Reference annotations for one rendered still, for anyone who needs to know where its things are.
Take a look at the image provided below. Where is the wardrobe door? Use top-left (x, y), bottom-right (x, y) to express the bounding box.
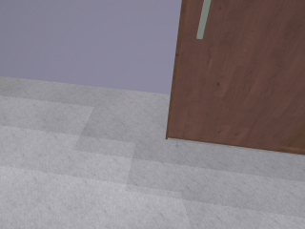
top-left (282, 123), bottom-right (305, 149)
top-left (169, 0), bottom-right (305, 150)

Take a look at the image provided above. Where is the handle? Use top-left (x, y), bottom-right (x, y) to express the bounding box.
top-left (196, 0), bottom-right (212, 39)

